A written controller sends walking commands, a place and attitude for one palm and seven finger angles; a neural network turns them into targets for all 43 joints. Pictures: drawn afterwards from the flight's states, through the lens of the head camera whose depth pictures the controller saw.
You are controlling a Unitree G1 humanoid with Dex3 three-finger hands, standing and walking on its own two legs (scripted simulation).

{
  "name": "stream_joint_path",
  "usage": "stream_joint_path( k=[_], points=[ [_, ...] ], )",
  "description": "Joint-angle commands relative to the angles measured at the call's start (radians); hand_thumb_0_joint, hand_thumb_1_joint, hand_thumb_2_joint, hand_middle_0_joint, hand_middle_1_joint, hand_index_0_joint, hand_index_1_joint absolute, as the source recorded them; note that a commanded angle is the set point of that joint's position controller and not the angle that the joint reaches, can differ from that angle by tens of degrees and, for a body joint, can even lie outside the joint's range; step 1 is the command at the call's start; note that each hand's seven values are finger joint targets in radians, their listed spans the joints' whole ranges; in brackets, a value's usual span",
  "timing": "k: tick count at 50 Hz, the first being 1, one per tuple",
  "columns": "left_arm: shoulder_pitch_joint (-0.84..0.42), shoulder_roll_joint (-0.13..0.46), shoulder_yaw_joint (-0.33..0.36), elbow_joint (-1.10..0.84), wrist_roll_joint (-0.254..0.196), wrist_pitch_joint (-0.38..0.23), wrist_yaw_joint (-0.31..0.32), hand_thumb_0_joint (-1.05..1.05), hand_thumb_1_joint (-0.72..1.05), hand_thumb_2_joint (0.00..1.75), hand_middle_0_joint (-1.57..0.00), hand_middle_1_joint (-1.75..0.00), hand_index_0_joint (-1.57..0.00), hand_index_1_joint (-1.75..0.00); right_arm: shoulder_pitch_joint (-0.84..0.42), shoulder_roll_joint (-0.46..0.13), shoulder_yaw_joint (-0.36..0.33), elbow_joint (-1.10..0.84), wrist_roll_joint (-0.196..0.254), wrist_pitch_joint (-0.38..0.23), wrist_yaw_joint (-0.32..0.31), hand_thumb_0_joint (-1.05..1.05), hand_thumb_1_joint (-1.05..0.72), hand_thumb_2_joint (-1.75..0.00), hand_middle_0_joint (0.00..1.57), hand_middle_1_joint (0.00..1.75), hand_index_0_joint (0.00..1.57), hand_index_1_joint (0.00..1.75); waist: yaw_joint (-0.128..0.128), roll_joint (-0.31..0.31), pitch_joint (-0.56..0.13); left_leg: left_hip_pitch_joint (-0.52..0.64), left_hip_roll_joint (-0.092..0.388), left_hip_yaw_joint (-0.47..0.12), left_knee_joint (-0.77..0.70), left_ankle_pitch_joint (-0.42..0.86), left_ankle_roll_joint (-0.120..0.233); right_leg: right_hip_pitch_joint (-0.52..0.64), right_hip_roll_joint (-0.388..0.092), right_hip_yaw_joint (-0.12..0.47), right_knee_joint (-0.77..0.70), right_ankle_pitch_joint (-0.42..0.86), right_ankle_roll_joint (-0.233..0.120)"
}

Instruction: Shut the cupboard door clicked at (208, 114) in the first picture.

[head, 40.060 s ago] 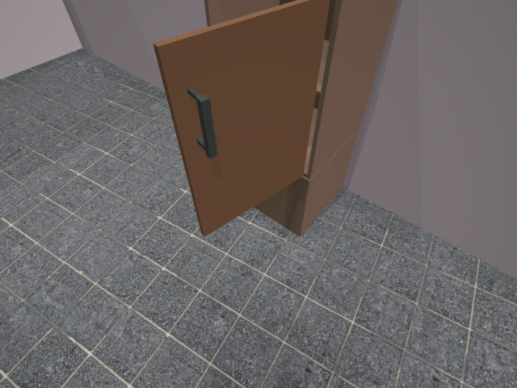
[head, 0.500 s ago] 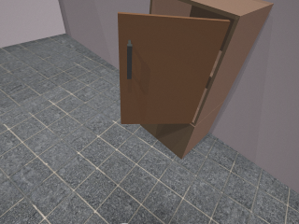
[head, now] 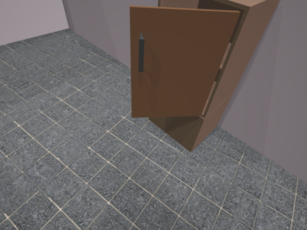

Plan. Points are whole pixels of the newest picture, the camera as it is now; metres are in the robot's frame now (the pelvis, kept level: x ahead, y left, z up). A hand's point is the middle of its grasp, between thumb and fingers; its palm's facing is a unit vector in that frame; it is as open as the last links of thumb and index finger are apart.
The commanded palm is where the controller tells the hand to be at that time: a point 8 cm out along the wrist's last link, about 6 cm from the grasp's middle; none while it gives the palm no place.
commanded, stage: come to a stop and stand still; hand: left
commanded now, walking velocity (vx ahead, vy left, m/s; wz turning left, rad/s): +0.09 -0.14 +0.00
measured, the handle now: (141, 53) +0.75 +0.09 +0.09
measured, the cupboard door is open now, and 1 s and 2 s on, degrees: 50 50 50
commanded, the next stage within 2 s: look again from close up in 0.12 s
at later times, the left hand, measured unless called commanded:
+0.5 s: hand out of the picture +0.10 +0.13 -0.17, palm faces +0.08 -0.98 -0.19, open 7.2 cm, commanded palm none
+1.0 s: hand out of the picture +0.07 +0.10 -0.18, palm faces +0.13 -0.98 -0.13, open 7.4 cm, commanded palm none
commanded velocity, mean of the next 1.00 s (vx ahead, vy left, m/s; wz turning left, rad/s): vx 0.07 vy -0.04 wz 0.06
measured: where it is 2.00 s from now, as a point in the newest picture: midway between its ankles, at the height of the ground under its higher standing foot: (175, 212)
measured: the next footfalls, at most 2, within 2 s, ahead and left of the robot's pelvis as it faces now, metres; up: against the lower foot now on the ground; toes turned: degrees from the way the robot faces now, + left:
right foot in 0.24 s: +0.11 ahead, -0.15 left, +0.00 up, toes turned -3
left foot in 0.44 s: +0.09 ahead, +0.08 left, +0.00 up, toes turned +6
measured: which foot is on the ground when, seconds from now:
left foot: down 0.00-0.24, up 0.26-0.42, down 0.44-1.00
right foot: up 0.00-0.22, down 0.24-1.00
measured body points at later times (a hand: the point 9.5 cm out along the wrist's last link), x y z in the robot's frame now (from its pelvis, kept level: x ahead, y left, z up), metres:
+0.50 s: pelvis +0.05 -0.05 +0.00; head +0.06 -0.04 +0.45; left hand +0.09 +0.18 -0.15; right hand +0.07 -0.27 -0.15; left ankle +0.05 +0.07 -0.73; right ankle +0.07 -0.15 -0.73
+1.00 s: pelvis +0.11 -0.05 +0.00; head +0.13 -0.04 +0.45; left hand +0.06 +0.15 -0.16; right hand +0.11 -0.27 -0.16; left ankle +0.06 +0.06 -0.73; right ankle +0.07 -0.15 -0.73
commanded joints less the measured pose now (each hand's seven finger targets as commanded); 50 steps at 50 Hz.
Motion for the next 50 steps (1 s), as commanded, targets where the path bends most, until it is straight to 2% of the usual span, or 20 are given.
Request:
stream_joint_path(
  k=[1,4,7,9,10,11,12,13,14,16,19,20,22,24,32,39,42,46,48,50],
  points=[
    [-0.065,0.028,0.012,-0.108,-0.007,-0.028,-0.011,0.00,0.90,0.90,-0.20,-0.30,-0.20,-0.30,0.000,-0.152,-0.019,-0.045,-0.003,-0.032,-0.020,0.00,-0.90,-0.90,0.20,0.30,0.20,0.30,0.023,0.195,0.184,-0.116,0.293,-0.364,-0.436,-0.254,0.169,-0.235,-0.066,0.062,0.238,0.118,0.014],
    [-0.080,0.009,0.005,-0.100,-0.012,-0.027,-0.017,0.00,0.90,0.90,-0.20,-0.30,-0.20,-0.30,0.011,-0.135,-0.018,-0.028,-0.001,-0.039,-0.018,0.00,-0.90,-0.90,0.20,0.30,0.20,0.30,0.017,0.210,0.128,-0.066,0.224,-0.211,-0.380,-0.060,0.151,-0.169,-0.062,0.006,0.100,0.142,0.029],
    [-0.118,-0.007,-0.001,-0.107,-0.020,-0.040,-0.008,0.00,0.90,0.90,-0.20,-0.30,-0.20,-0.30,0.015,-0.139,-0.025,-0.021,-0.007,-0.024,-0.013,0.00,-0.90,-0.90,0.20,0.30,0.20,0.30,-0.003,0.230,0.093,-0.076,0.215,-0.171,-0.311,-0.028,0.140,-0.013,-0.039,-0.038,-0.161,0.079,0.041],
    [-0.053,-0.005,-0.001,-0.073,-0.021,-0.051,0.001,0.00,0.90,0.90,-0.20,-0.30,-0.20,-0.30,0.018,-0.127,-0.024,-0.014,-0.004,-0.010,-0.011,0.00,-0.90,-0.90,0.20,0.30,0.20,0.30,0.026,0.158,0.067,-0.146,0.172,-0.136,-0.198,-0.050,0.100,0.185,0.000,-0.070,-0.350,0.176,0.054],
    [0.002,0.026,0.002,-0.051,-0.021,-0.060,0.010,0.00,0.90,0.90,-0.20,-0.30,-0.20,-0.30,0.035,-0.098,-0.018,-0.007,0.003,-0.009,-0.007,0.00,-0.90,-0.90,0.20,0.30,0.20,0.30,0.043,0.072,0.033,-0.190,0.116,-0.096,-0.103,-0.086,0.064,0.305,-0.031,-0.009,-0.437,0.193,0.049],
    [0.052,0.091,0.009,-0.029,-0.018,-0.067,0.023,0.00,0.90,0.90,-0.20,-0.30,-0.20,-0.30,0.046,-0.042,-0.005,-0.018,0.013,-0.008,-0.003,0.00,-0.90,-0.90,0.20,0.30,0.20,0.30,0.060,-0.111,-0.002,-0.303,0.026,0.000,0.066,-0.198,0.017,0.405,-0.206,0.214,-0.510,0.160,-0.009],
    [0.062,0.155,0.018,-0.034,-0.020,-0.061,0.030,0.00,0.90,0.90,-0.20,-0.30,-0.20,-0.30,0.035,-0.026,-0.003,-0.041,0.016,0.002,0.000,0.00,-0.90,-0.90,0.20,0.30,0.20,0.30,0.056,-0.191,-0.009,-0.308,0.000,0.026,0.212,-0.297,0.006,0.348,-0.347,0.349,-0.612,0.145,-0.086],
    [0.029,0.150,0.015,-0.036,-0.019,-0.059,0.032,0.00,0.90,0.90,-0.20,-0.30,-0.20,-0.30,0.009,-0.035,-0.007,-0.036,0.012,0.009,-0.001,0.00,-0.90,-0.90,0.20,0.30,0.20,0.30,0.056,-0.158,-0.005,-0.268,0.019,-0.006,0.329,-0.303,0.008,0.246,-0.345,0.369,-0.645,0.053,-0.132],
    [-0.032,0.121,0.014,-0.043,-0.020,-0.061,0.037,0.00,0.90,0.90,-0.20,-0.30,-0.20,-0.30,-0.010,-0.036,-0.010,-0.032,0.011,0.017,0.001,0.00,-0.90,-0.90,0.20,0.30,0.20,0.30,0.034,-0.213,0.047,-0.270,0.037,-0.030,0.389,-0.248,0.011,0.175,-0.307,0.357,-0.667,0.056,-0.134],
    [-0.126,0.072,0.001,-0.057,-0.016,-0.057,0.042,0.00,0.90,0.90,-0.20,-0.30,-0.20,-0.30,0.000,-0.035,-0.006,-0.004,0.013,0.018,0.006,0.00,-0.90,-0.90,0.20,0.30,0.20,0.30,-0.007,-0.131,0.059,-0.163,0.053,-0.027,0.338,-0.153,0.008,0.083,-0.241,0.196,-0.645,0.145,-0.117],
    [-0.148,0.064,-0.005,-0.051,-0.021,-0.056,0.045,0.00,0.90,0.90,-0.20,-0.30,-0.20,-0.30,0.041,0.013,0.012,0.030,0.014,0.011,0.004,0.00,-0.90,-0.90,0.20,0.30,0.20,0.30,-0.028,-0.040,0.051,0.030,0.025,0.009,-0.006,0.018,-0.009,0.035,-0.175,0.098,-0.555,0.204,-0.083],
    [-0.143,0.049,-0.011,-0.046,-0.029,-0.054,0.041,0.00,0.90,0.90,-0.20,-0.30,-0.20,-0.30,0.051,0.002,0.016,0.043,0.014,0.004,0.001,0.00,-0.90,-0.90,0.20,0.30,0.20,0.30,-0.028,0.009,0.062,0.098,0.029,-0.010,-0.118,0.086,-0.011,-0.006,-0.141,0.083,-0.513,0.153,-0.054],
    [-0.092,0.006,-0.025,-0.042,-0.034,-0.049,0.031,0.00,0.90,0.90,-0.20,-0.30,-0.20,-0.30,0.009,-0.072,0.009,0.022,0.008,-0.013,-0.006,0.00,-0.90,-0.90,0.20,0.30,0.20,0.30,0.013,0.210,0.085,0.002,0.165,-0.179,-0.244,0.111,0.045,0.050,-0.055,0.040,-0.443,0.149,0.013],
    [-0.087,0.014,-0.025,-0.016,-0.027,-0.052,0.030,0.00,0.90,0.90,-0.20,-0.30,-0.20,-0.30,-0.083,-0.071,0.014,0.013,0.010,-0.015,-0.006,0.00,-0.90,-0.90,0.20,0.30,0.20,0.30,0.035,0.218,0.089,-0.097,0.144,-0.148,-0.256,0.104,0.049,0.188,-0.065,0.022,-0.459,0.252,0.028],
    [-0.052,0.051,-0.047,0.052,-0.028,-0.073,0.037,0.00,0.90,0.90,-0.20,-0.30,-0.20,-0.30,-0.076,-0.076,0.024,0.049,0.021,-0.009,-0.012,0.00,-0.90,-0.90,0.20,0.30,0.20,0.30,0.010,0.054,0.032,0.077,0.100,-0.056,-0.195,0.244,0.011,0.220,-0.112,0.048,-0.525,0.466,0.016],
    [-0.011,0.043,-0.051,0.075,-0.029,-0.075,0.044,0.00,0.90,0.90,-0.20,-0.30,-0.20,-0.30,-0.086,-0.079,0.029,0.066,0.020,-0.007,-0.016,0.00,-0.90,-0.90,0.20,0.30,0.20,0.30,0.012,0.062,0.027,0.107,0.097,-0.045,-0.196,0.263,0.007,0.234,-0.117,0.052,-0.526,0.531,0.013],
    [0.006,0.051,-0.040,0.079,-0.021,-0.066,0.038,0.00,0.90,0.90,-0.20,-0.30,-0.20,-0.30,-0.064,-0.083,0.024,0.075,0.015,-0.001,-0.009,0.00,-0.90,-0.90,0.20,0.30,0.20,0.30,0.018,0.018,0.068,0.042,0.073,-0.026,-0.155,0.033,0.017,0.226,-0.110,0.048,-0.545,0.172,-0.001],
    [0.069,0.073,-0.008,0.076,-0.020,-0.060,0.031,0.00,0.90,0.90,-0.20,-0.30,-0.20,-0.30,-0.078,-0.054,0.018,0.046,0.007,-0.003,0.000,0.00,-0.90,-0.90,0.20,0.30,0.20,0.30,0.034,-0.054,0.153,-0.124,0.028,0.031,0.036,-0.082,0.019,0.214,-0.185,0.158,-0.630,-0.132,-0.071],
    [0.098,0.075,0.004,0.069,-0.015,-0.066,0.031,0.00,0.90,0.90,-0.20,-0.30,-0.20,-0.30,-0.099,-0.047,0.011,0.021,0.007,-0.005,0.007,0.00,-0.90,-0.90,0.20,0.30,0.20,0.30,0.038,-0.053,0.174,-0.187,0.042,0.035,0.144,-0.132,0.025,0.215,-0.245,0.209,-0.655,-0.134,-0.118],
    [0.082,0.070,0.006,0.060,-0.011,-0.075,0.032,0.00,0.90,0.90,-0.20,-0.30,-0.20,-0.30,-0.063,-0.038,0.009,0.015,0.009,-0.015,0.014,0.00,-0.90,-0.90,0.20,0.30,0.20,0.30,0.008,-0.005,0.149,-0.126,0.056,0.036,0.069,-0.133,0.032,0.193,-0.253,0.155,-0.566,-0.016,-0.128]
  ],
)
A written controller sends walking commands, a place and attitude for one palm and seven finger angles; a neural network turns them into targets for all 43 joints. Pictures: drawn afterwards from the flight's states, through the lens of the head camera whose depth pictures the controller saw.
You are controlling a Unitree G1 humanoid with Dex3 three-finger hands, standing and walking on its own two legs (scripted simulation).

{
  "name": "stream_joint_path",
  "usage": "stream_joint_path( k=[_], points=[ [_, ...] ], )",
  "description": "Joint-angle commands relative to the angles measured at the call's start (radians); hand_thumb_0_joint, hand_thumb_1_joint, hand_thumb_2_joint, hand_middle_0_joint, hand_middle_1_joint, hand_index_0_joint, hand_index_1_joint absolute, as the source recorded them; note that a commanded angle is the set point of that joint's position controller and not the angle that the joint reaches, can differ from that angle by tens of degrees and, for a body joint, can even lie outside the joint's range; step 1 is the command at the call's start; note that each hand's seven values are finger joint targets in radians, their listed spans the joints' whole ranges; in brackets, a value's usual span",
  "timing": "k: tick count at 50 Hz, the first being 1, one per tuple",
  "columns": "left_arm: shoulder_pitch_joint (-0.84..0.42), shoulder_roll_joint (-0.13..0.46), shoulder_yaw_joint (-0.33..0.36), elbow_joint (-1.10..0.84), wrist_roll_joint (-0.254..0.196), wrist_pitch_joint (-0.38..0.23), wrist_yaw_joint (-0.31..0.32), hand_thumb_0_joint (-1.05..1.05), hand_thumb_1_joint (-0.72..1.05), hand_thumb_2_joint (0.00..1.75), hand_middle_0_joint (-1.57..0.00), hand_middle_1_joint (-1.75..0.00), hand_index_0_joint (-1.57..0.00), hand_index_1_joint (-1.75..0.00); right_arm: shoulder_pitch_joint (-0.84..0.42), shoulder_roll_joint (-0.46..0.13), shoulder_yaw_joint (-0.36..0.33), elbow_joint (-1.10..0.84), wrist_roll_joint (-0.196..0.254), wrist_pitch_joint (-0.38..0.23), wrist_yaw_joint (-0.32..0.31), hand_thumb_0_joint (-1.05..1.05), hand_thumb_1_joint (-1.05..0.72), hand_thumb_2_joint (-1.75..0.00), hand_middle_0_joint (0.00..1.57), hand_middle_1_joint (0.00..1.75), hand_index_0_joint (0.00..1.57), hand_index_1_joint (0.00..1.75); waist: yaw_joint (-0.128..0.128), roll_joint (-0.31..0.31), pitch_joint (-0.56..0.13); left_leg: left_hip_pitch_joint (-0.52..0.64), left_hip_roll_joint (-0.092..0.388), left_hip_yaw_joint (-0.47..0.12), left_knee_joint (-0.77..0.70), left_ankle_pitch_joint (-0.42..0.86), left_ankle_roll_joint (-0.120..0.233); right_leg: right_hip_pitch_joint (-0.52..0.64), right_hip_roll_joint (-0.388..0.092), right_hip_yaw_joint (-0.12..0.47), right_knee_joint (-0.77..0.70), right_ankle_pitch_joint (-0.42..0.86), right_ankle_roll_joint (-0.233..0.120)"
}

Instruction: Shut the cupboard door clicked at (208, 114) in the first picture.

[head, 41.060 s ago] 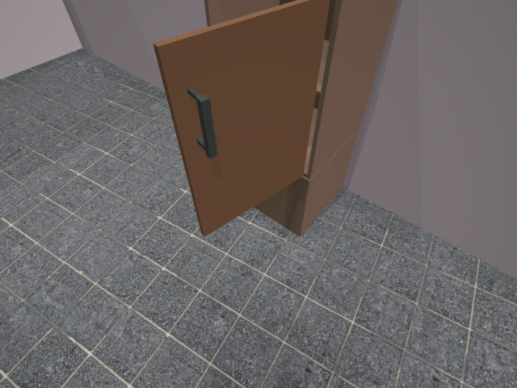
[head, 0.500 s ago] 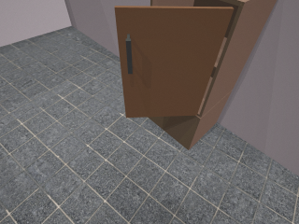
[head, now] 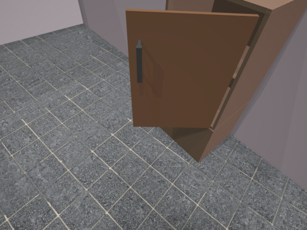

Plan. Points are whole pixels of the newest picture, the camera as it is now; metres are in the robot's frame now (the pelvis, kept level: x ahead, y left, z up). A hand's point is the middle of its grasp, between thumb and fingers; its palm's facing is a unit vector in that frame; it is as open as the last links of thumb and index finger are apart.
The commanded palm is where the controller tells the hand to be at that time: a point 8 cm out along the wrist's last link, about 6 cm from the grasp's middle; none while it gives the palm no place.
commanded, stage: shuffle to correct the standing spot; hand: left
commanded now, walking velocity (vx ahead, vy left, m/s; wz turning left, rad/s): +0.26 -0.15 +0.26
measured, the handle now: (139, 62) +0.65 +0.10 +0.09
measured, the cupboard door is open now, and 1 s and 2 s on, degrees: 50 50 50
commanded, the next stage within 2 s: come to a stop and stand still in 0.64 s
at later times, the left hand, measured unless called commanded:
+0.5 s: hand (123, 192) +0.27 +0.12 -0.18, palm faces -0.01 -0.98 -0.22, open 7.4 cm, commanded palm none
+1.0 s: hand (147, 181) +0.31 +0.04 -0.18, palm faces +0.05 -0.97 -0.23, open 7.4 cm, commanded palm none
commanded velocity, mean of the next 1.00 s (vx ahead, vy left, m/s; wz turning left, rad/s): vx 0.05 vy -0.07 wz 0.00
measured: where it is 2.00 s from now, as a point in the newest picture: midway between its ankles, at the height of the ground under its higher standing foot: outside the picture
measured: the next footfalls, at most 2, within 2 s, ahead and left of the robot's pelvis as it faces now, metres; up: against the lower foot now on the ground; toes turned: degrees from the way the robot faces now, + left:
right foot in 0.42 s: +0.28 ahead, -0.19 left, +0.00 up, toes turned -8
left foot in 0.70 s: +0.25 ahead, +0.02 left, +0.00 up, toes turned +11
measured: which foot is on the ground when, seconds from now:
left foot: down 0.00-0.42, up 0.44-0.68, down 0.70-0.98, up 1.00-1.00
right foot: down 0.00-0.06, up 0.08-0.40, down 0.42-0.68, up 0.70-0.94, down 0.96-1.00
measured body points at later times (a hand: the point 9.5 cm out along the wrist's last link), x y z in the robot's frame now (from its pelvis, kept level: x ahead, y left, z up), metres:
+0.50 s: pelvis +0.15 -0.08 -0.02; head +0.21 -0.08 +0.42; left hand +0.27 +0.17 -0.16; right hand +0.05 -0.29 -0.17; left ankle +0.00 +0.08 -0.66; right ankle +0.24 -0.18 -0.73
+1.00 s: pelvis +0.28 -0.16 -0.01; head +0.34 -0.16 +0.44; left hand +0.31 +0.09 -0.16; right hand +0.32 -0.40 -0.17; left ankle +0.22 +0.00 -0.72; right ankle +0.32 -0.28 -0.73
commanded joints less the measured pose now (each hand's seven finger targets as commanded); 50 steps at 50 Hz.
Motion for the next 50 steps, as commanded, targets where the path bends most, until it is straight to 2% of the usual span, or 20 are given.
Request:
stream_joint_path(
  k=[1,3,4,7,13,16,20,21,22,26,32,33,34,35,40,43,46,47,49,50],
  points=[
    [0.073,0.124,0.034,-0.033,-0.002,-0.015,0.008,0.00,0.90,0.90,-0.20,-0.30,-0.20,-0.30,0.096,-0.035,-0.012,-0.050,-0.004,-0.033,0.005,0.00,-0.90,-0.90,0.20,0.30,0.20,0.30,-0.039,-0.032,0.101,-0.005,0.000,0.036,-0.118,0.026,0.029,-0.121,-0.239,0.184,-0.072,-0.066,-0.097],
    [-0.054,0.052,0.017,-0.104,-0.004,-0.014,-0.010,0.00,0.90,0.90,-0.20,-0.30,-0.20,-0.30,0.358,-0.158,-0.046,0.036,-0.025,-0.045,-0.015,0.00,-0.90,-0.90,0.20,0.30,0.20,0.30,-0.132,0.378,0.129,0.268,0.296,-0.445,-0.364,0.213,0.164,-0.509,-0.028,-0.043,0.451,-0.151,0.011],
    [-0.134,0.091,0.026,-0.138,0.008,-0.012,-0.010,0.00,0.90,0.90,-0.20,-0.30,-0.20,-0.30,0.412,-0.161,-0.037,0.058,-0.027,-0.042,-0.034,0.00,-0.90,-0.90,0.20,0.30,0.20,0.30,-0.143,0.302,0.182,0.294,0.362,-0.504,-0.370,0.469,0.209,-0.633,-0.052,0.062,0.641,-0.201,0.002],
    [-0.155,0.073,0.036,-0.136,0.004,-0.010,-0.033,0.00,0.90,0.90,-0.20,-0.30,-0.20,-0.30,0.299,-0.105,-0.023,0.019,-0.018,-0.068,-0.045,0.00,-0.90,-0.90,0.20,0.30,0.20,0.30,-0.064,0.038,0.153,0.256,0.328,-0.317,-0.319,0.678,0.210,-0.668,-0.122,0.135,0.779,-0.058,0.011],
    [-0.238,0.033,0.023,-0.184,-0.006,0.014,-0.054,0.00,0.90,0.90,-0.20,-0.30,-0.20,-0.30,0.220,-0.112,-0.022,-0.004,-0.016,-0.079,-0.043,0.00,-0.90,-0.90,0.20,0.30,0.20,0.30,-0.025,0.137,0.149,0.159,0.209,-0.053,-0.374,0.582,0.123,-0.594,-0.134,0.072,0.511,0.108,0.031],
    [-0.243,0.057,0.027,-0.175,-0.013,0.007,-0.053,0.00,0.90,0.90,-0.20,-0.30,-0.20,-0.30,0.182,-0.156,-0.041,-0.014,-0.014,-0.064,-0.034,0.00,-0.90,-0.90,0.20,0.30,0.20,0.30,-0.029,0.161,0.113,0.070,0.195,-0.002,-0.339,0.592,0.095,-0.323,-0.086,0.007,0.253,0.165,0.018],
    [0.120,0.203,0.067,-0.058,-0.003,-0.022,-0.027,0.00,0.90,0.90,-0.20,-0.30,-0.20,-0.30,0.183,-0.160,-0.059,-0.012,0.004,-0.047,-0.009,0.00,-0.90,-0.90,0.20,0.30,0.20,0.30,0.128,-0.027,-0.134,-0.080,0.107,0.060,0.174,0.501,0.014,0.270,-0.112,0.064,0.062,0.270,-0.028],
    [0.182,0.313,0.093,-0.044,-0.001,-0.024,-0.012,0.00,0.90,0.90,-0.20,-0.30,-0.20,-0.30,0.237,-0.061,-0.043,-0.038,0.017,-0.043,-0.005,0.00,-0.90,-0.90,0.20,0.30,0.20,0.30,0.127,-0.358,-0.245,-0.311,-0.042,0.093,0.538,-0.174,-0.020,0.449,-0.415,0.436,-0.025,0.417,-0.140],
    [0.177,0.318,0.087,-0.055,-0.017,-0.019,-0.001,0.00,0.90,0.90,-0.20,-0.30,-0.20,-0.30,0.151,-0.076,-0.037,-0.083,0.023,-0.027,-0.009,0.00,-0.90,-0.90,0.20,0.30,0.20,0.30,0.129,-0.247,-0.221,-0.329,-0.022,-0.033,0.737,-0.272,0.003,0.285,-0.487,0.545,-0.154,0.356,-0.206],
    [-0.165,0.165,0.046,-0.143,0.003,-0.011,0.020,0.00,0.90,0.90,-0.20,-0.30,-0.20,-0.30,0.092,-0.065,-0.046,-0.093,-0.009,0.004,0.003,0.00,-0.90,-0.90,0.20,0.30,0.20,0.30,-0.023,-0.137,-0.015,-0.227,0.085,-0.037,0.634,-0.088,-0.007,-0.219,-0.351,0.260,-0.235,-0.006,-0.137],
    [-0.173,0.163,0.035,-0.136,-0.005,0.005,0.010,0.00,0.90,0.90,-0.20,-0.30,-0.20,-0.30,0.168,-0.029,-0.029,-0.082,-0.015,-0.003,0.003,0.00,-0.90,-0.90,0.20,0.30,0.20,0.30,-0.076,-0.067,-0.008,0.110,-0.003,0.090,-0.020,0.085,-0.031,-0.342,-0.224,0.157,-0.131,-0.084,-0.104],
    [-0.172,0.128,0.028,-0.147,-0.010,0.014,0.002,0.00,0.90,0.90,-0.20,-0.30,-0.20,-0.30,0.196,-0.076,-0.036,-0.078,-0.016,-0.012,-0.002,0.00,-0.90,-0.90,0.20,0.30,0.20,0.30,-0.091,0.044,0.011,0.173,0.052,0.011,-0.157,0.067,-0.025,-0.407,-0.182,0.118,0.003,-0.122,-0.064],
    [-0.155,0.071,0.020,-0.173,-0.013,0.020,-0.011,0.00,0.90,0.90,-0.20,-0.30,-0.20,-0.30,0.228,-0.177,-0.060,-0.091,-0.030,-0.020,-0.008,0.00,-0.90,-0.90,0.20,0.30,0.20,0.30,-0.102,0.318,0.046,0.170,0.303,-0.361,-0.358,-0.075,0.068,-0.532,-0.067,0.025,0.266,-0.172,0.011],
    [-0.228,0.111,0.033,-0.219,-0.004,0.024,-0.024,0.00,0.90,0.90,-0.20,-0.30,-0.20,-0.30,0.192,-0.259,-0.076,-0.118,-0.032,-0.015,-0.021,0.00,-0.90,-0.90,0.20,0.30,0.20,0.30,-0.115,0.276,0.131,0.059,0.481,-0.552,-0.476,-0.102,0.196,-0.596,-0.082,0.086,0.477,-0.189,0.029],
    [-0.140,0.104,0.041,-0.160,-0.005,0.028,-0.027,0.00,0.90,0.90,-0.20,-0.30,-0.20,-0.30,0.007,-0.184,-0.040,-0.165,-0.020,-0.051,-0.033,0.00,-0.90,-0.90,0.20,0.30,0.20,0.30,-0.004,0.150,0.029,0.117,0.253,-0.048,-0.260,0.865,0.107,-0.493,-0.108,0.156,0.631,0.007,0.079],
    [-0.114,0.080,0.026,-0.151,-0.008,0.029,-0.013,0.00,0.90,0.90,-0.20,-0.30,-0.20,-0.30,-0.041,-0.195,-0.050,-0.168,-0.018,-0.032,-0.027,0.00,-0.90,-0.90,0.20,0.30,0.20,0.30,-0.004,0.193,-0.003,0.137,0.183,0.053,-0.197,0.957,0.074,-0.319,-0.067,0.044,0.288,0.040,0.081],
    [-0.017,0.134,0.041,-0.140,-0.001,0.013,-0.006,0.00,0.90,0.90,-0.20,-0.30,-0.20,-0.30,-0.046,-0.231,-0.082,-0.174,-0.006,-0.002,-0.021,0.00,-0.90,-0.90,0.20,0.30,0.20,0.30,0.027,0.159,-0.049,0.142,0.152,0.052,-0.048,0.811,0.034,-0.149,-0.051,0.007,0.023,0.243,0.083],
    [0.030,0.198,0.054,-0.132,0.005,0.002,-0.001,0.00,0.90,0.90,-0.20,-0.30,-0.20,-0.30,-0.036,-0.208,-0.083,-0.184,-0.002,0.005,-0.018,0.00,-0.90,-0.90,0.20,0.30,0.20,0.30,0.036,0.060,-0.075,0.055,0.097,0.070,0.041,0.632,-0.005,-0.026,-0.102,0.054,-0.003,0.606,0.078],
    [0.110,0.320,0.082,-0.118,0.001,0.002,0.013,0.00,0.90,0.90,-0.20,-0.30,-0.20,-0.30,0.000,-0.126,-0.079,-0.213,0.023,0.021,-0.019,0.00,-0.90,-0.90,0.20,0.30,0.20,0.30,0.067,-0.278,-0.180,-0.185,-0.082,0.025,0.397,-0.273,-0.061,0.171,-0.469,0.353,0.023,1.474,-0.115],
    [0.104,0.291,0.077,-0.116,0.000,0.006,0.022,0.00,0.90,0.90,-0.20,-0.30,-0.20,-0.30,-0.036,-0.106,-0.075,-0.211,0.024,0.031,-0.026,0.00,-0.90,-0.90,0.20,0.30,0.20,0.30,0.077,-0.307,-0.188,-0.237,-0.073,-0.068,0.523,-0.304,-0.050,0.154,-0.470,0.368,0.010,1.416,-0.155]
  ],
)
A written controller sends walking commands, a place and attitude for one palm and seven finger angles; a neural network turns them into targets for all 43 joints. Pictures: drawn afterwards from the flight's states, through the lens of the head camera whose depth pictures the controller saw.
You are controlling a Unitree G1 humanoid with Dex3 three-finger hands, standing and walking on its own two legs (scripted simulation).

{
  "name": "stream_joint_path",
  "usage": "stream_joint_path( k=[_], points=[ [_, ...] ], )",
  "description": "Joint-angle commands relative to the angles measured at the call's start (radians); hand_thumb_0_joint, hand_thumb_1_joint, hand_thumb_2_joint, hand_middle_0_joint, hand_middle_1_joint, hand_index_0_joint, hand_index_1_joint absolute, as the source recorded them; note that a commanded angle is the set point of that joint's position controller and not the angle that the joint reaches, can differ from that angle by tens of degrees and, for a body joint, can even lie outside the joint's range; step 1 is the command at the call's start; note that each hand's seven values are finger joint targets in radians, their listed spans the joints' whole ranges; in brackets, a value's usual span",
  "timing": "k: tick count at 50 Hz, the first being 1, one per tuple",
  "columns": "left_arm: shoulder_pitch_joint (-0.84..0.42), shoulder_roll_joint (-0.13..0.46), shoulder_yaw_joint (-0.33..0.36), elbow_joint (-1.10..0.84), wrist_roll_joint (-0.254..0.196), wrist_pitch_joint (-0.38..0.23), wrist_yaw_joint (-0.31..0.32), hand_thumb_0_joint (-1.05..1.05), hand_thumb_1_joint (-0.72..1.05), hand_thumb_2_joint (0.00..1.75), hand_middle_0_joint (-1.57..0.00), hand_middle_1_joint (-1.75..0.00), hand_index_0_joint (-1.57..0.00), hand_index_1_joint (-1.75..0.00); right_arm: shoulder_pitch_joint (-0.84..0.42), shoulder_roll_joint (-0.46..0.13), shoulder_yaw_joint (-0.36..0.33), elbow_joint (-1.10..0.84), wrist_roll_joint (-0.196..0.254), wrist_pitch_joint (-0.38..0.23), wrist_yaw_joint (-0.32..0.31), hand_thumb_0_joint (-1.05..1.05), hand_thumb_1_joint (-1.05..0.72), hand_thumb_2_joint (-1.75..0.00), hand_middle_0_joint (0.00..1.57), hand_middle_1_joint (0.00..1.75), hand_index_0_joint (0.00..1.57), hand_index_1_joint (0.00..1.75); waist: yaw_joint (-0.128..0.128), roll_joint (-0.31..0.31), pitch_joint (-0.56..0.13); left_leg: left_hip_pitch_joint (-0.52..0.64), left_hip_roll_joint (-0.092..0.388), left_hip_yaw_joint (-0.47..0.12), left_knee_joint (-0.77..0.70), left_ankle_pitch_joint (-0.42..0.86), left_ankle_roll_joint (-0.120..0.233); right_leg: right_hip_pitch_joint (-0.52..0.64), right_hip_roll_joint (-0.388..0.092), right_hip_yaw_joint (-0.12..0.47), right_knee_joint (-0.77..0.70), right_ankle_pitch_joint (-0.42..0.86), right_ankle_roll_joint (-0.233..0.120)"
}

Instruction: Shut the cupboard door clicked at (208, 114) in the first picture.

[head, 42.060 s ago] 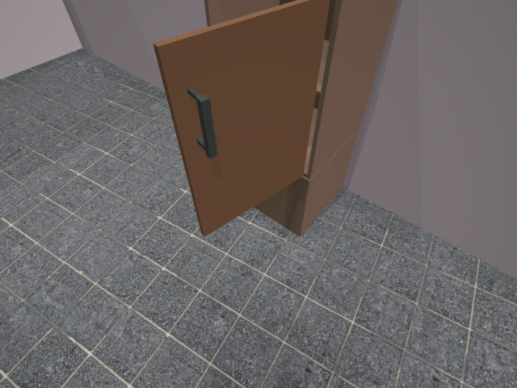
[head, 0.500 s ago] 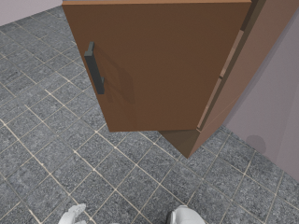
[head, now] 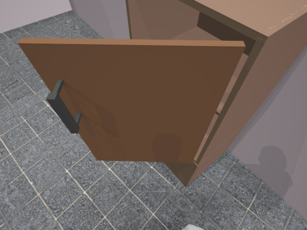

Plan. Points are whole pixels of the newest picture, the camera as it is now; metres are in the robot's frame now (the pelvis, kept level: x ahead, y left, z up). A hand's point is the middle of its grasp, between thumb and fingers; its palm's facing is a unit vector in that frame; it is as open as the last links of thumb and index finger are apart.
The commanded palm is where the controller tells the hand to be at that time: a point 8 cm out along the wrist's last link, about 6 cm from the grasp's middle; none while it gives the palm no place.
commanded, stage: come to a stop and stand still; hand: left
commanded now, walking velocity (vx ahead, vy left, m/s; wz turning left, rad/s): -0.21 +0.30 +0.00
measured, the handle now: (67, 108) +0.37 +0.24 +0.10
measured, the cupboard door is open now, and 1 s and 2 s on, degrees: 50 50 50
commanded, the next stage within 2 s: look again from close up in 1.08 s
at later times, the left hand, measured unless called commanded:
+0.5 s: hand out of the picture +0.00 +0.25 -0.17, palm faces +0.09 -0.96 -0.28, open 7.4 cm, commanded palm none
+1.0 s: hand out of the picture -0.04 +0.26 -0.16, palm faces +0.01 -0.98 -0.20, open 7.4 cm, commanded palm none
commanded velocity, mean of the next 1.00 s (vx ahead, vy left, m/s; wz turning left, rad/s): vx -0.01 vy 0.04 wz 0.00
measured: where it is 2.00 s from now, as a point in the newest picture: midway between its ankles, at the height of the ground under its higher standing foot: outside the picture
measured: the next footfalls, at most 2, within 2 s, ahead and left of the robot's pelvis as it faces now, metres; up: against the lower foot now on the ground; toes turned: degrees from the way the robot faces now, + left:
left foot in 0.40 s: -0.01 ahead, +0.14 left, +0.00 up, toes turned +2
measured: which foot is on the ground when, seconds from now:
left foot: up 0.00-0.38, down 0.40-1.00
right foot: down 0.00-1.00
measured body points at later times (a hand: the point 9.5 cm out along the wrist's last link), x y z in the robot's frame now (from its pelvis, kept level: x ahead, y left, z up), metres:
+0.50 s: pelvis -0.04 +0.05 -0.01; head -0.05 +0.04 +0.44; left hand -0.01 +0.30 -0.15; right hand +0.09 -0.19 -0.13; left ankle -0.04 +0.14 -0.73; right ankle +0.03 -0.11 -0.72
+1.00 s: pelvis -0.06 +0.09 +0.01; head -0.07 +0.09 +0.46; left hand -0.04 +0.32 -0.14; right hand -0.08 -0.15 -0.14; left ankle -0.04 +0.14 -0.72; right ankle +0.00 -0.07 -0.72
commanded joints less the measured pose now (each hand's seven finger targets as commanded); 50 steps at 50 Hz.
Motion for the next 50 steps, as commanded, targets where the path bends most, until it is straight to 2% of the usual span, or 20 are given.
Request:
stream_joint_path(
  k=[1,2,5,9,15,16,17,18,19,20,21,23,25,28,30,32,34,37,39,50],
  points=[
    [0.188,0.197,0.047,-0.009,-0.007,-0.001,0.038,0.00,0.90,0.90,-0.20,-0.30,-0.20,-0.30,0.026,-0.059,-0.030,-0.077,0.013,0.021,-0.019,0.00,-0.90,-0.90,0.20,0.30,0.20,0.30,0.064,-0.302,-0.254,-0.272,-0.126,-0.137,0.550,-0.217,0.024,0.381,-0.340,0.305,-0.141,1.187,-0.219],
    [0.150,0.186,0.047,-0.026,-0.009,0.007,0.043,0.00,0.90,0.90,-0.20,-0.30,-0.20,-0.30,0.013,-0.078,-0.034,-0.072,0.011,0.028,-0.017,0.00,-0.90,-0.90,0.20,0.30,0.20,0.30,0.058,-0.231,-0.255,-0.296,-0.123,-0.148,0.603,-0.166,0.021,0.368,-0.330,0.281,-0.144,1.077,-0.222],
    [0.106,0.157,0.041,-0.049,-0.005,0.005,0.052,0.00,0.90,0.90,-0.20,-0.30,-0.20,-0.30,-0.040,-0.083,-0.029,-0.072,0.001,0.048,0.007,0.00,-0.90,-0.90,0.20,0.30,0.20,0.30,0.045,-0.196,-0.200,-0.304,-0.116,-0.148,0.618,-0.023,-0.003,0.266,-0.283,0.203,-0.187,0.823,-0.180],
    [0.095,0.172,0.047,-0.064,0.000,0.004,0.061,0.00,0.90,0.90,-0.20,-0.30,-0.20,-0.30,-0.070,-0.076,-0.021,-0.084,-0.007,0.063,0.021,0.00,-0.90,-0.90,0.20,0.30,0.20,0.30,0.046,-0.157,-0.177,-0.297,-0.115,-0.139,0.529,0.029,-0.016,0.221,-0.290,0.210,-0.235,0.587,-0.185],
    [0.056,0.208,0.059,-0.085,0.013,0.019,0.043,0.00,0.90,0.90,-0.20,-0.30,-0.20,-0.30,-0.078,-0.060,-0.012,-0.098,0.004,0.034,0.028,0.00,-0.90,-0.90,0.20,0.30,0.20,0.30,0.052,-0.232,-0.149,-0.134,-0.117,-0.068,0.135,-0.013,0.007,0.147,-0.258,0.226,-0.290,0.226,-0.174],
    [0.086,0.210,0.033,-0.097,0.012,-0.001,0.090,0.00,0.90,0.90,-0.20,-0.30,-0.20,-0.30,-0.009,-0.110,-0.022,-0.170,0.012,0.004,0.028,0.00,-0.90,-0.90,0.20,0.30,0.20,0.30,-0.017,-0.028,-0.351,-0.076,-0.167,-0.017,0.038,-0.081,-0.004,0.345,-0.262,0.327,-0.177,0.680,-0.163],
    [0.024,0.246,0.039,-0.124,0.001,0.007,0.085,0.00,0.90,0.90,-0.20,-0.30,-0.20,-0.30,0.027,-0.071,-0.016,-0.154,0.022,0.000,0.024,0.00,-0.90,-0.90,0.20,0.30,0.20,0.30,-0.044,0.029,-0.348,-0.002,-0.161,-0.004,-0.172,0.099,0.004,0.354,-0.246,0.261,-0.071,0.643,-0.165],
    [0.052,0.192,0.026,-0.127,-0.010,0.014,0.083,0.00,0.90,0.90,-0.20,-0.30,-0.20,-0.30,0.034,-0.086,-0.010,-0.169,0.007,-0.007,0.018,0.00,-0.90,-0.90,0.20,0.30,0.20,0.30,-0.032,0.060,-0.313,0.040,-0.129,-0.026,-0.285,0.238,0.032,0.259,-0.152,0.156,0.014,0.399,-0.107],
    [0.063,0.126,0.014,-0.126,-0.016,0.028,0.074,0.00,0.90,0.90,-0.20,-0.30,-0.20,-0.30,0.019,-0.153,-0.021,-0.188,-0.004,-0.006,0.016,0.00,-0.90,-0.90,0.20,0.30,0.20,0.30,-0.018,0.175,-0.250,0.062,0.002,-0.149,-0.282,0.355,0.078,0.114,-0.056,0.055,0.030,0.048,-0.047],
    [0.080,0.089,0.009,-0.136,-0.014,0.039,0.066,0.00,0.90,0.90,-0.20,-0.30,-0.20,-0.30,-0.022,-0.191,-0.029,-0.223,-0.014,0.008,0.014,0.00,-0.90,-0.90,0.20,0.30,0.20,0.30,0.007,0.187,-0.151,-0.054,0.107,-0.242,-0.285,0.370,0.152,0.043,0.010,0.012,0.035,-0.187,-0.022],
    [0.091,0.068,0.007,-0.137,-0.010,0.047,0.061,0.00,0.90,0.90,-0.20,-0.30,-0.20,-0.30,-0.062,-0.187,-0.026,-0.244,-0.020,0.017,0.014,0.00,-0.90,-0.90,0.20,0.30,0.20,0.30,0.020,0.077,-0.050,-0.186,0.103,-0.227,-0.309,0.184,0.185,0.048,0.044,0.003,0.061,-0.198,-0.025],
    [0.063,0.074,0.003,-0.145,-0.001,0.057,0.048,0.00,0.90,0.90,-0.20,-0.30,-0.20,-0.30,-0.096,-0.146,-0.018,-0.254,-0.018,0.013,0.018,0.00,-0.90,-0.90,0.20,0.30,0.20,0.30,0.006,0.214,0.059,-0.325,0.050,-0.256,-0.399,-0.009,0.173,0.051,0.074,0.031,0.156,-0.158,-0.027],
    [0.100,0.072,0.002,-0.149,-0.005,0.052,0.040,0.00,0.90,0.90,-0.20,-0.30,-0.20,-0.30,-0.104,-0.146,-0.014,-0.254,-0.017,0.013,0.019,0.00,-0.90,-0.90,0.20,0.30,0.20,0.30,0.024,0.159,0.054,-0.316,0.045,-0.250,-0.400,-0.026,0.187,0.056,0.084,0.059,0.186,-0.147,-0.029],
    [0.151,0.083,-0.001,-0.154,-0.003,0.026,0.038,0.00,0.90,0.90,-0.20,-0.30,-0.20,-0.30,-0.061,-0.120,-0.005,-0.246,-0.009,0.008,0.014,0.00,-0.90,-0.90,0.20,0.30,0.20,0.30,0.037,0.025,-0.002,-0.213,0.004,-0.227,-0.289,0.012,0.157,0.117,0.056,0.109,-0.091,-0.049,-0.048],
    [0.101,0.131,-0.004,-0.165,-0.002,0.007,0.038,0.00,0.90,0.90,-0.20,-0.30,-0.20,-0.30,0.017,-0.093,0.001,-0.227,0.002,0.009,0.014,0.00,-0.90,-0.90,0.20,0.30,0.20,0.30,-0.018,-0.127,-0.031,-0.113,-0.106,-0.138,-0.207,-0.031,0.105,0.001,-0.041,0.305,-0.232,-0.216,-0.106],
    [0.046,0.143,0.002,-0.188,-0.004,0.011,0.040,0.00,0.90,0.90,-0.20,-0.30,-0.20,-0.30,0.083,-0.089,-0.008,-0.200,-0.004,0.013,0.015,0.00,-0.90,-0.90,0.20,0.30,0.20,0.30,-0.050,-0.208,-0.019,-0.003,-0.119,-0.105,-0.174,0.018,0.100,-0.120,-0.059,0.313,-0.292,-0.365,-0.117],
    [0.039,0.124,0.002,-0.200,-0.004,0.018,0.043,0.00,0.90,0.90,-0.20,-0.30,-0.20,-0.30,0.116,-0.089,-0.002,-0.181,-0.010,0.003,0.017,0.00,-0.90,-0.90,0.20,0.30,0.20,0.30,-0.056,-0.115,-0.011,0.004,-0.094,-0.135,-0.245,0.007,0.107,-0.145,-0.022,0.269,-0.245,-0.350,-0.093],
    [0.099,0.087,-0.008,-0.178,-0.005,0.019,0.042,0.00,0.90,0.90,-0.20,-0.30,-0.20,-0.30,0.068,-0.107,0.004,-0.172,-0.010,-0.021,0.014,0.00,-0.90,-0.90,0.20,0.30,0.20,0.30,-0.005,0.078,-0.035,-0.134,0.008,-0.264,-0.438,-0.075,0.137,0.055,0.062,0.143,-0.100,-0.092,-0.054],
    [0.125,0.075,-0.011,-0.151,-0.004,0.017,0.039,0.00,0.90,0.90,-0.20,-0.30,-0.20,-0.30,0.051,-0.113,0.007,-0.161,-0.006,-0.028,0.010,0.00,-0.90,-0.90,0.20,0.30,0.20,0.30,0.013,0.071,-0.044,-0.149,0.010,-0.261,-0.450,-0.052,0.137,0.110,0.058,0.143,-0.104,-0.039,-0.054],
    [0.134,0.049,-0.030,-0.055,-0.009,0.009,0.041,0.00,0.90,0.90,-0.20,-0.30,-0.20,-0.30,0.107,-0.106,0.019,-0.051,0.000,-0.028,0.004,0.00,-0.90,-0.90,0.20,0.30,0.20,0.30,0.000,0.031,-0.001,-0.104,-0.004,-0.244,-0.480,-0.058,0.117,0.115,0.035,0.180,-0.185,-0.027,-0.061]
  ],
)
